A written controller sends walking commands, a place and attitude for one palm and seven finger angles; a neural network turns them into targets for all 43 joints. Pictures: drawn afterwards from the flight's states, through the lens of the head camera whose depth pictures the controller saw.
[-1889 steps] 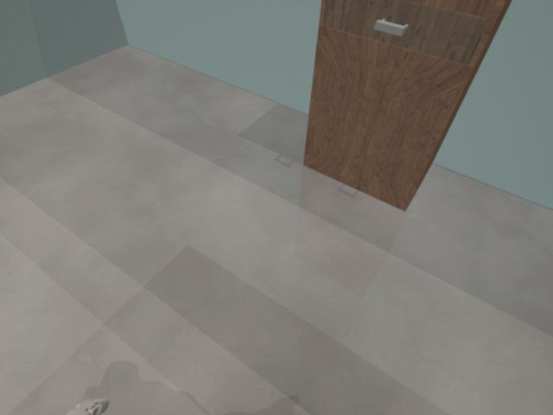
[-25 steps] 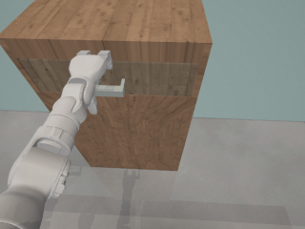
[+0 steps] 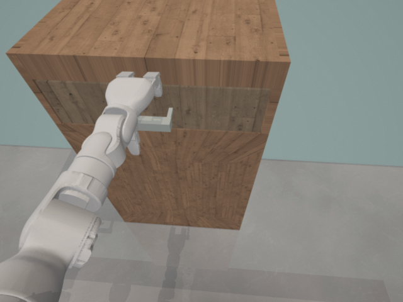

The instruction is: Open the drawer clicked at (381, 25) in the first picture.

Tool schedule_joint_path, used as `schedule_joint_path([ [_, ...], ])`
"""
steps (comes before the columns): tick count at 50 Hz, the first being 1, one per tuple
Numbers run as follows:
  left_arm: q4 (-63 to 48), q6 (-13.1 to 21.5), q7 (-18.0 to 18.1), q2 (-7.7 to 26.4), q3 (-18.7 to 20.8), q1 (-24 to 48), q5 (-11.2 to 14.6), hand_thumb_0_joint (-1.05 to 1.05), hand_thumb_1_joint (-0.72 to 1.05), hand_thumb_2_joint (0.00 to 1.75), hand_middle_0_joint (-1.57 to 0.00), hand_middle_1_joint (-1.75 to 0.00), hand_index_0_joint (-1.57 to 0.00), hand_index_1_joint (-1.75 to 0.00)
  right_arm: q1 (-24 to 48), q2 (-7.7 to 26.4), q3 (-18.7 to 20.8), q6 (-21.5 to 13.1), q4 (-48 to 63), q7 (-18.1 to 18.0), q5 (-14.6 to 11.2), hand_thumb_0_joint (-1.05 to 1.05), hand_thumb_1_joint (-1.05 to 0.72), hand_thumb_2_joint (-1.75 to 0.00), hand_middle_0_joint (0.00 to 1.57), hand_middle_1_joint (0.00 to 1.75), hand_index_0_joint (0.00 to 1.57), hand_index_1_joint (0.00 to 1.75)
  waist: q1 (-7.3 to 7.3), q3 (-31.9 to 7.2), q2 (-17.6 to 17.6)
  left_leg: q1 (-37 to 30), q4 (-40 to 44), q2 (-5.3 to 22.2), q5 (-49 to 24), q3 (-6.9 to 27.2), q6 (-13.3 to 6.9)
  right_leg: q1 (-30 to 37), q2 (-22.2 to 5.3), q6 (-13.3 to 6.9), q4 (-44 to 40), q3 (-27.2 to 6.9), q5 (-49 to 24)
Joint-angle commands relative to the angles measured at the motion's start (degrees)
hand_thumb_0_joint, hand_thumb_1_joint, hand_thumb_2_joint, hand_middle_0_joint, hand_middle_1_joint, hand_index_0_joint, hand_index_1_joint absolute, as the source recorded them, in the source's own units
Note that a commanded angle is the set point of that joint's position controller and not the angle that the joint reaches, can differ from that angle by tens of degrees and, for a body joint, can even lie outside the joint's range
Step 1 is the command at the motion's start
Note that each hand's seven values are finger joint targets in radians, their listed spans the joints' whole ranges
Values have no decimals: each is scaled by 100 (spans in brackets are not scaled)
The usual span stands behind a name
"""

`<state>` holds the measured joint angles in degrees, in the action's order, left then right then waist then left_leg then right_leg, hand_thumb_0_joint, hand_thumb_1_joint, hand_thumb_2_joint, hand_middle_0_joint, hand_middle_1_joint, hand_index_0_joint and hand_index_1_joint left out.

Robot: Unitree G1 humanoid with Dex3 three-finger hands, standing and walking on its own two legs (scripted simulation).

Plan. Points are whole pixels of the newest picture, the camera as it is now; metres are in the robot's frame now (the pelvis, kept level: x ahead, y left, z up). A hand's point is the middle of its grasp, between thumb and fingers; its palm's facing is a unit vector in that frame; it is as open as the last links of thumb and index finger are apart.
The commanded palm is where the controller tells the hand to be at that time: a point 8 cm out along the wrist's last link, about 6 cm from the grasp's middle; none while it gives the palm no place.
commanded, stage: lower the fingers behind the handle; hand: left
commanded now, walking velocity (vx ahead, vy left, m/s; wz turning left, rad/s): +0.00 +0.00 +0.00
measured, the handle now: (152, 117) +0.53 +0.12 +0.05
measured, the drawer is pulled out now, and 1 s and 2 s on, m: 0.00 0.00 0.00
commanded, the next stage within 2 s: lift the hand off the handle in 1.54 s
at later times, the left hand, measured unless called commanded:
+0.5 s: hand (139, 126) +0.47 +0.13 +0.08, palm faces -0.02 -0.03 -1.00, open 13.9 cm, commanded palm +0.45 +0.14 +0.13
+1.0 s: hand (144, 127) +0.48 +0.13 +0.06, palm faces -0.01 -0.02 -1.00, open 13.7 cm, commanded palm +0.46 +0.14 +0.10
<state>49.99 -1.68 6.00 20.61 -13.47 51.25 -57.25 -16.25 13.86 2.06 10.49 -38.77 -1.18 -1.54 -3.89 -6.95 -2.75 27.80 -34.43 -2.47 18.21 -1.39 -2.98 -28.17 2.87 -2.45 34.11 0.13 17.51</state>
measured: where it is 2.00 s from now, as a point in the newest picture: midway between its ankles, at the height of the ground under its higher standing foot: outside the picture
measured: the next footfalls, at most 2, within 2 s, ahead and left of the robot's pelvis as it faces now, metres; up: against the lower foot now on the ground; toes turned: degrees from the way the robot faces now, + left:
none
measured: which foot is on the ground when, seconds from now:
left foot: down 0.00-1.00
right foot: down 0.00-1.00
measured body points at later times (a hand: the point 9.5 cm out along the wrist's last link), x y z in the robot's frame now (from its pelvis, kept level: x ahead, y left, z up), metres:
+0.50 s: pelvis +0.00 -0.01 +0.00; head +0.05 -0.02 +0.44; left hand +0.47 +0.13 +0.13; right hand +0.04 -0.27 -0.14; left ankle -0.02 +0.09 -0.73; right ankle -0.02 -0.09 -0.73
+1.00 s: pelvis -0.01 -0.01 -0.01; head +0.05 -0.01 +0.43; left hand +0.48 +0.13 +0.12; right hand +0.01 -0.28 -0.14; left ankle -0.02 +0.09 -0.73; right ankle -0.02 -0.09 -0.73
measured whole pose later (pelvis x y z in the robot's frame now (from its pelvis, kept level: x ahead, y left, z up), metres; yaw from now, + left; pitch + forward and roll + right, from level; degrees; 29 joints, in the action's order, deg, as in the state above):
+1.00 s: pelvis -0.01 -0.01 -0.01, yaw -1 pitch +16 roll +0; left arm 61.0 -2.3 14.6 21.0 -10.2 53.5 -61.1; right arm -18.9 14.2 1.3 9.5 -38.9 -1.7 -1.3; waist -7.3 -8.5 -1.7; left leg 36.2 -39.9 -1.1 19.3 -1.6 -2.3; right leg -36.4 4.1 -3.2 38.6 0.4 17.8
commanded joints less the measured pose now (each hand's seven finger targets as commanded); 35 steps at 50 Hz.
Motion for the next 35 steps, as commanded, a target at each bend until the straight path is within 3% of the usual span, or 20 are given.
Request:
schedule_joint_path([
  [1,-908,-58,332,1023,547,2738,-45,0,-50,30,-30,-120,-30,-120,-174,830,251,-112,432,-62,39,0,-90,-90,20,30,20,30,-45,-2119,337,-1257,114,128,-2686,99,66,849,-25,-14,-213,-28,-2182],
  [2,-839,-94,339,895,443,2706,-48,0,-50,30,-30,-120,-30,-120,-141,800,241,-108,452,-55,24,0,-90,-90,20,30,20,30,-64,-2062,383,-1196,121,135,-2547,73,56,812,-28,8,-219,-31,-2146],
  [4,-784,-125,376,1047,545,2785,-91,0,-50,30,-30,-120,-30,-120,-161,823,233,-98,440,-64,25,0,-90,-90,20,30,20,30,-86,-1979,419,-1061,120,125,-2371,66,41,826,-34,5,-221,-57,-2105],
  [7,-912,-61,386,1195,657,2727,-99,0,-50,30,-30,-120,-30,-120,-157,824,230,-101,507,-86,40,0,-90,-90,20,30,20,30,-46,-2218,500,-958,114,100,-2365,48,14,1107,-65,18,-192,-112,-2321],
  [10,-906,1,405,1012,491,2782,-125,0,-50,30,-30,-120,-30,-120,-178,803,247,-130,508,-103,33,0,-90,-90,20,30,20,30,-139,-2085,412,-948,95,96,-2119,31,8,905,-57,31,-238,-129,-2098],
  [12,-954,96,443,1336,752,2767,-153,0,-50,30,-30,-120,-30,-120,-226,819,270,-147,492,-125,45,0,-90,-90,20,30,20,30,-99,-2229,388,-956,66,90,-2164,30,-2,997,-61,28,-212,-164,-2166],
  [14,-967,164,480,1109,577,2745,-128,0,-50,30,-30,-120,-30,-120,-254,774,273,-180,504,-119,50,0,-90,-90,20,30,20,30,-123,-2198,254,-921,40,71,-2162,20,11,952,-61,24,-192,-147,-2178],
  [17,-964,222,567,1243,676,2748,-160,0,-50,30,-30,-120,-30,-120,-302,803,285,-195,453,-107,50,0,-90,-90,20,30,20,30,-136,-2208,196,-896,-3,76,-2152,44,20,838,-44,17,-150,-146,-2104],
  [18,-1006,223,609,998,494,2820,-153,0,-50,30,-30,-120,-30,-120,-303,787,305,-213,448,-93,53,0,-90,-90,20,30,20,30,-202,-2179,174,-952,-31,78,-2097,40,19,693,-30,21,-158,-129,-2002],
  [20,-1022,228,675,896,467,2761,-168,0,-50,30,-30,-120,-30,-120,-376,786,336,-233,402,-64,64,0,-90,-90,20,30,20,30,-178,-2279,38,-1097,-75,100,-2281,65,37,575,-5,-7,-109,-96,-2008],
  [23,-816,154,728,778,403,2751,-140,0,-50,30,-30,-120,-30,-120,-406,798,342,-221,370,-34,64,0,-90,-90,20,30,20,30,-231,-2199,178,-1016,-128,96,-2283,81,36,499,13,5,-91,-76,-2012],
  [26,-719,109,834,1116,683,2810,-193,0,-50,30,-30,-120,-30,-120,-413,842,333,-220,341,-53,84,0,-90,-90,20,30,20,30,-187,-2283,271,-786,-117,72,-2076,73,26,650,-12,2,-70,-120,-1978],
  [30,-327,-16,952,996,553,2817,-290,0,-50,30,-30,-120,-30,-120,-448,827,300,-240,327,-73,65,0,-90,-90,20,30,20,30,-305,-2018,384,-539,-115,82,-1724,52,20,456,-8,29,-83,-115,-1744],
  [32,-314,-22,982,1243,755,2816,-295,0,-50,30,-30,-120,-30,-120,-476,852,298,-254,351,-95,75,0,-90,-90,20,30,20,30,-246,-2226,345,-496,-140,70,-1738,23,2,617,-20,36,-55,-174,-1838],
  [35,-146,-46,980,1142,663,2749,-310,0,-50,30,-30,-120,-30,-120,-530,833,284,-285,369,-111,72,0,-90,-90,20,30,20,30,-289,-2208,396,-381,-179,67,-1710,13,4,629,-22,53,-33,-162,-1904],
])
